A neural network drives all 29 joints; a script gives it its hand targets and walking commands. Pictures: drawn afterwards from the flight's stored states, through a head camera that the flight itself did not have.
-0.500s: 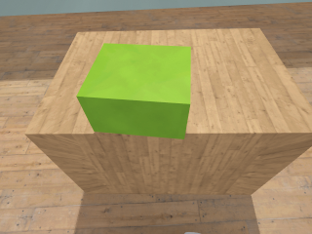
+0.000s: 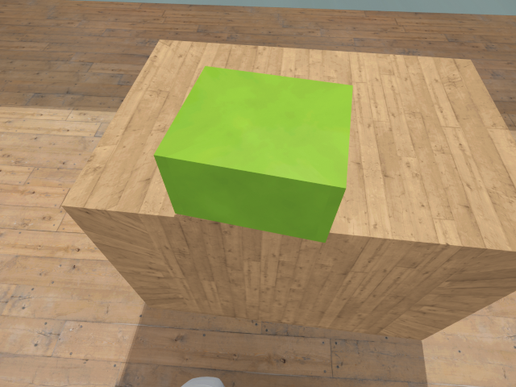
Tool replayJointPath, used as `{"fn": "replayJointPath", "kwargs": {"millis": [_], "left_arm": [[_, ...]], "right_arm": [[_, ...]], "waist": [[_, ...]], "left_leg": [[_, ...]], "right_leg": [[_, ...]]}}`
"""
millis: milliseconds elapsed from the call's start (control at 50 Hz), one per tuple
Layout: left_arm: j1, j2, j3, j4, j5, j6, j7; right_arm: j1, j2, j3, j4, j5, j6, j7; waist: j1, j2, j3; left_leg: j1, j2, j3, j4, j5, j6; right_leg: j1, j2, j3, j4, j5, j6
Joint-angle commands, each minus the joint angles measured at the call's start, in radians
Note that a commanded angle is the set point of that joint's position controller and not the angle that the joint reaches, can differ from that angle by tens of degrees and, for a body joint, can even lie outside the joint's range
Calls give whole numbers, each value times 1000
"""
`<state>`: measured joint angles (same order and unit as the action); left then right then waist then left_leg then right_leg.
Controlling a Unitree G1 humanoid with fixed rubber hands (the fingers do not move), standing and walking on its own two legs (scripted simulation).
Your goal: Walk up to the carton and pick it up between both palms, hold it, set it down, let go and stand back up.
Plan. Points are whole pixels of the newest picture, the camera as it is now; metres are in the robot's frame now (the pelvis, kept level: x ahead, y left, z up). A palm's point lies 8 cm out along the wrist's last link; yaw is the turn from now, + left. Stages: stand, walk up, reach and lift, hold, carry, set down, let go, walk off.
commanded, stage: walk up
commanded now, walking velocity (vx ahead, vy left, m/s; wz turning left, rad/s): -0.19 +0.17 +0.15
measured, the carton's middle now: (262, 150) +0.54 +0.02 +0.01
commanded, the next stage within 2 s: none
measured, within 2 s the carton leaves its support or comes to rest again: neither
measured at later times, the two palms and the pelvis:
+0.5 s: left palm out of the picture -0.03 +0.29 -0.15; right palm out of the picture +0.00 -0.14 -0.14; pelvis -0.02 +0.07 +0.00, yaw +0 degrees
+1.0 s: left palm out of the picture -0.05 +0.27 -0.15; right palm out of the picture -0.04 -0.15 -0.14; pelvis -0.02 +0.06 +0.00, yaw +0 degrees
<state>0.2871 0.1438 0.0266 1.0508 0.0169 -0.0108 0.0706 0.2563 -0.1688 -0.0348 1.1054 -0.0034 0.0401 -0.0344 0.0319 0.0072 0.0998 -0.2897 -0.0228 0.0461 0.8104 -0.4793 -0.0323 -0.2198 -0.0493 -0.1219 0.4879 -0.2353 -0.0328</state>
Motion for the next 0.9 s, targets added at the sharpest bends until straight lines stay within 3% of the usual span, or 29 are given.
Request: {"fn": "replayJointPath", "kwargs": {"millis": [0, 20, 40, 60, 80, 120, 140, 160, 180, 200, 220, 240, 260, 320, 340, 400, 440, 460, 480, 500, 520, 680, 880], "left_arm": [[139, 215, 74, -24, 17, 27, 34], [-35, 108, 38, -57, 14, 27, 24], [-97, 52, 20, -64, 21, 35, 6], [-102, 66, 19, -62, 23, 33, 0], [-104, 87, 21, -62, 19, 28, -5], [-14, 142, 28, -36, 15, 24, -17], [46, 171, 36, -17, 12, 26, -25], [132, 137, 32, 7, 18, 27, -37], [207, 56, 10, -5, 15, 36, -41], [152, 75, 20, -17, -1, 58, -29], [78, 131, 25, -32, -10, 70, -34], [68, 138, 31, -21, -7, 71, -43], [105, 108, 27, 3, -5, 70, -49], [104, 71, 15, 19, 9, 55, -45], [105, 69, 13, 18, 2, 48, -41], [70, 61, 2, 14, -15, 31, -27], [120, 58, -6, 39, -13, 15, -20], [142, 86, -2, 50, -5, 7, -18], [103, 118, 2, 54, -13, 6, -22], [74, 86, -4, 59, -12, 7, -31], [79, 38, -16, 58, -2, 3, -36], [109, 51, -16, 74, -7, -4, -28], [118, 40, -17, 88, -7, -6, -29]], "right_arm": [[-58, -59, -42, -112, -31, 40, 26], [5, 23, -9, -117, -8, 18, 47], [74, 7, -7, -85, -16, 12, 61], [83, -21, -14, -90, -20, 10, 60], [72, -22, -11, -84, -21, 3, 48], [120, -20, -8, -41, -18, -8, 0], [159, -38, -9, -21, -13, -19, -15], [164, -71, -8, -18, -21, -37, -19], [126, -143, -8, -62, -14, -44, -16], [80, -189, -10, -61, -17, -42, -14], [-15, -123, 1, -84, -31, -46, -1], [-71, -72, 21, -105, -27, -59, 2], [-85, -91, 18, -114, -29, -63, -2], [24, -70, 27, -78, -12, -81, 0], [31, -57, 29, -71, -13, -82, -3], [41, -55, 29, -62, -16, -75, -9], [39, -73, 16, -57, -6, -67, -9], [60, -64, 15, -57, 0, -68, -6], [108, -28, 18, -52, 6, -65, -2], [101, -12, 25, -39, 4, -61, -3], [75, -50, 15, -37, 2, -58, -6], [83, -40, 19, -1, -5, -56, -1], [109, -27, 25, 29, -4, -58, -5]], "waist": [[30, -119, -115], [-92, -306, -140], [-97, -375, -113], [-99, -378, -55], [-89, -346, -49], [-65, -163, -88], [-67, -89, -94], [-31, 50, -95], [12, 270, -91], [-34, 398, -9], [-14, 319, 93], [13, 182, 116], [34, 158, 90], [8, 129, -12], [7, 132, -39], [-15, 138, -69], [3, 84, -98], [-16, 37, -125], [-70, -58, -87], [-60, -131, -36], [-43, -116, -16], [-34, -21, -3], [-31, -7, 0]], "left_leg": [[-181, 54, -159, 557, -69, -11], [-6, 99, -108, 295, 59, 30], [89, 25, -48, 212, 70, 32], [57, 16, -4, 36, 81, 32], [5, 21, 1, -121, 76, 31], [87, 2, 55, -396, 171, 25], [200, 11, 41, -529, 315, 17], [277, 104, -81, -564, 351, 0], [254, 345, -367, -608, 382, 31], [-104, 398, -398, -668, 160, 162], [-201, 336, -379, -729, 20, 168], [-104, 262, -270, -696, 114, 139], [-31, 225, -203, -648, 256, 130], [72, 224, -178, -569, 543, 158], [113, 230, -167, -548, 579, 174], [171, 230, -184, -493, 611, 193], [158, 205, -172, -451, 633, 151], [130, 181, -161, -432, 593, 127], [123, 122, -126, -479, 467, 110], [169, 113, -110, -503, 388, 98], [189, 117, -116, -480, 401, 98], [149, 111, -109, -498, 383, 84], [138, 112, -108, -500, 375, 79]], "right_leg": [[-4, -408, 229, -113, 662, -211], [-173, -159, 57, -211, -74, -87], [-278, -62, 46, -271, -250, -45], [-236, -51, 45, -276, -247, -43], [-108, -71, 65, -226, -139, -76], [6, -144, 111, -92, 176, -124], [-40, -143, 117, -16, 188, -100], [-128, -92, 81, 74, 34, -48], [-247, -15, 31, 160, -301, 22], [-91, -18, 104, 201, -335, 20], [-57, -19, 119, 265, -261, 22], [-119, 0, 110, 277, -203, 17], [-163, 18, 99, 293, -177, 18], [-92, 9, 112, 256, -163, 23], [-88, 8, 110, 225, -173, 27], [-35, 7, 102, 8, -128, 28], [105, -25, 125, -174, 156, 27], [171, -65, 168, -155, 249, 22], [108, -70, 184, -109, 277, 6], [15, -57, 181, -130, 194, 4], [7, -53, 174, -155, 184, 9], [47, -53, 177, -180, 124, 0], [50, -51, 172, -180, 115, -2]]}}
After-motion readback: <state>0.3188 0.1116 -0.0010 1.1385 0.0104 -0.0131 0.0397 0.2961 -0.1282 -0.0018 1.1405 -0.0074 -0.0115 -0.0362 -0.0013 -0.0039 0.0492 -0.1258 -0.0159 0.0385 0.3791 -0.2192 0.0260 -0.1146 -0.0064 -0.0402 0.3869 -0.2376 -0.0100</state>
